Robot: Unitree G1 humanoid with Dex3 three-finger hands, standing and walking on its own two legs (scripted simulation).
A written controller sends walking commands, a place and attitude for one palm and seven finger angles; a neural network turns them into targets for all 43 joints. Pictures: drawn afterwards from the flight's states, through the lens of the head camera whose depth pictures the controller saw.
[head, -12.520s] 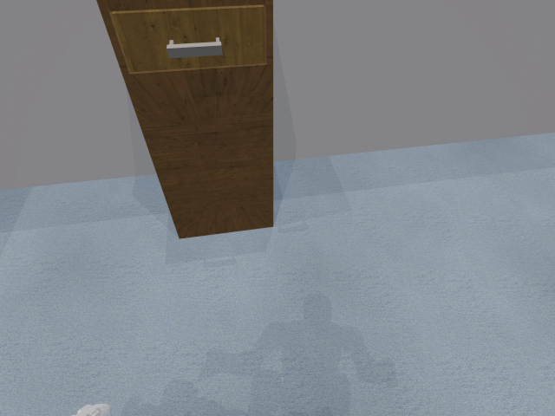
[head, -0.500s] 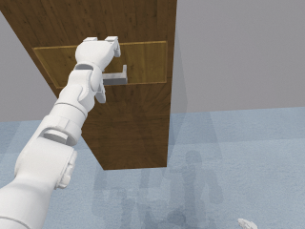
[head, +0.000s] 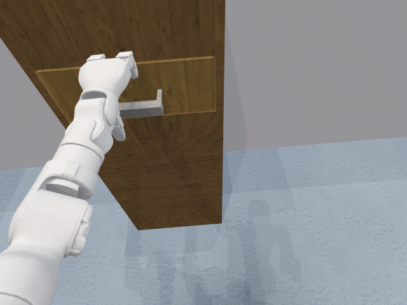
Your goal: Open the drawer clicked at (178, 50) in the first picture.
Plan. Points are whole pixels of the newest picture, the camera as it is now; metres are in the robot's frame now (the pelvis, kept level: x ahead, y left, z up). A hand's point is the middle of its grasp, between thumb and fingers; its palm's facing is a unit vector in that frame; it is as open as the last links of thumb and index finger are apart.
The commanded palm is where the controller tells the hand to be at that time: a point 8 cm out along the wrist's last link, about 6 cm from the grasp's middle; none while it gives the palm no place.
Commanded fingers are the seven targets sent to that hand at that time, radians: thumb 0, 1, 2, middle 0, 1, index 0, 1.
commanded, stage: move the hooked fingers above the handle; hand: left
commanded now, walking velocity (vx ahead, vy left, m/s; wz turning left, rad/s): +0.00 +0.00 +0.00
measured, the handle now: (132, 102) +0.54 +0.16 +0.10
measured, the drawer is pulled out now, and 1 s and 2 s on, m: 0.00 0.00 0.00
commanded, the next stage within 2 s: lower the fingers behind the handle in 0.54 s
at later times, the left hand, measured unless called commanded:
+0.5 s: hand (123, 93) +0.50 +0.15 +0.16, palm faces +0.02 +0.00 -1.00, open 13.7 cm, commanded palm +0.47 +0.16 +0.21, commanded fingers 0.00 -0.50 0.30 -0.30 -1.20 -0.30 -1.20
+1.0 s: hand (128, 109) +0.48 +0.15 +0.13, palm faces -0.03 -0.02 -1.00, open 13.8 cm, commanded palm +0.47 +0.16 +0.19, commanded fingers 0.00 -0.50 0.30 -0.30 -1.20 -0.30 -1.20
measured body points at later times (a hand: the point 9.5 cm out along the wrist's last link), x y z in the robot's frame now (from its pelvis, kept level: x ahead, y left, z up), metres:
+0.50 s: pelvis +0.00 -0.01 +0.00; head +0.04 -0.04 +0.45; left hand +0.49 +0.15 +0.21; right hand +0.06 -0.27 -0.15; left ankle -0.03 +0.12 -0.73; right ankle -0.02 -0.11 -0.73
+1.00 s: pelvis +0.00 -0.01 +0.00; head +0.04 -0.04 +0.45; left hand +0.48 +0.15 +0.18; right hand +0.08 -0.27 -0.14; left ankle -0.03 +0.12 -0.73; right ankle -0.02 -0.11 -0.74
